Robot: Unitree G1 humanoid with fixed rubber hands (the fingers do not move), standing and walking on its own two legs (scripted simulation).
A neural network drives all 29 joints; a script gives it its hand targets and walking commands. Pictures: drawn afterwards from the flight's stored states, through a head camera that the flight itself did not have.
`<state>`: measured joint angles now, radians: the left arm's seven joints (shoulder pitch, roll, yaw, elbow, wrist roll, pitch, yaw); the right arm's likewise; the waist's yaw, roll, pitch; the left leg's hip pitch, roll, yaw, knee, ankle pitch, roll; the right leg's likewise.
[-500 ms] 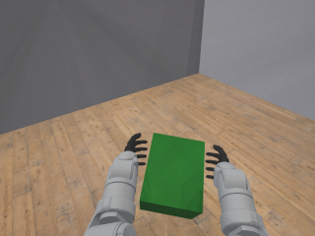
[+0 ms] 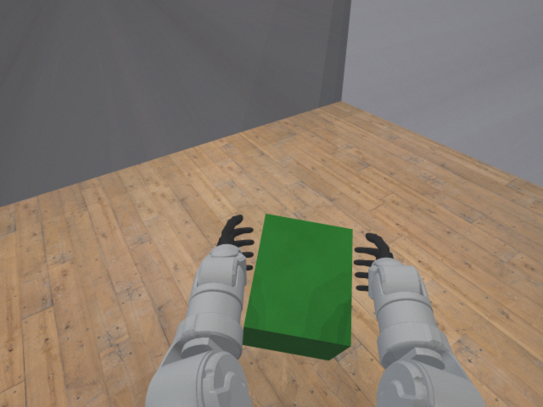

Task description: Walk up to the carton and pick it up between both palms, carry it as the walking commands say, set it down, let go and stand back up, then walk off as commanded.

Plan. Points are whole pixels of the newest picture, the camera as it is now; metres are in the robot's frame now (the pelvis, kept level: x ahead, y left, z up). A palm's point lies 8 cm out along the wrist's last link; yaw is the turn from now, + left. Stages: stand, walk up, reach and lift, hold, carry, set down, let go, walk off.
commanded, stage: set down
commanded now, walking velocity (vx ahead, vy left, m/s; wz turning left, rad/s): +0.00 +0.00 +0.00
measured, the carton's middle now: (297, 287) +0.38 -0.03 -0.03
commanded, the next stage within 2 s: none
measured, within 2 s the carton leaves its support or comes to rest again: neither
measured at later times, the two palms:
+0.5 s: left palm (236, 278) +0.40 +0.08 -0.02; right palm (367, 289) +0.37 -0.17 -0.05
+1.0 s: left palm (239, 306) +0.41 +0.08 -0.13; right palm (354, 318) +0.37 -0.16 -0.15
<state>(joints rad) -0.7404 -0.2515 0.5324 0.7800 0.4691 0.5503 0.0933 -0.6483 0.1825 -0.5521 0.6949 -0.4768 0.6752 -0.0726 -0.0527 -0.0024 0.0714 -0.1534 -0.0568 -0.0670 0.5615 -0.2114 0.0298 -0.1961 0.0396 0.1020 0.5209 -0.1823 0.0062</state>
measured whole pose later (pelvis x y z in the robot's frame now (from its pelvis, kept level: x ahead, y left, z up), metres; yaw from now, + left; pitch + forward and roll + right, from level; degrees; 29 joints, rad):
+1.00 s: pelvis +0.04 +0.00 -0.06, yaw +1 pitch +27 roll -1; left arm -0.57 -0.24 0.33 0.72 0.27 -0.01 0.18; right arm -0.47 0.18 -0.40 0.64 -0.22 0.06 -0.17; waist -0.05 0.03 -0.08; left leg -1.06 -0.09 -0.08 0.96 -0.36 0.02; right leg -1.09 0.04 0.08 0.90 -0.28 0.03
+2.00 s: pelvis +0.00 -0.01 -0.21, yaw +2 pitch +40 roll +1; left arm -0.97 -0.14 0.44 0.80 0.28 0.12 0.19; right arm -0.88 0.12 -0.49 0.71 -0.24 0.18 -0.20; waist -0.04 0.05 -0.12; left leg -1.76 -0.12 -0.05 1.60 -0.54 -0.01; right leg -1.81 0.06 0.06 1.55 -0.45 0.04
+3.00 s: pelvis -0.02 -0.02 -0.34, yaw +3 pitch +43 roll +1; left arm -1.29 -0.02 0.42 0.84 0.22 0.19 0.17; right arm -1.21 -0.04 -0.46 0.79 -0.20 0.24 -0.15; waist -0.06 0.05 0.10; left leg -2.16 -0.14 -0.03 2.01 -0.61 -0.04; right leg -2.22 0.08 0.05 1.96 -0.50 0.04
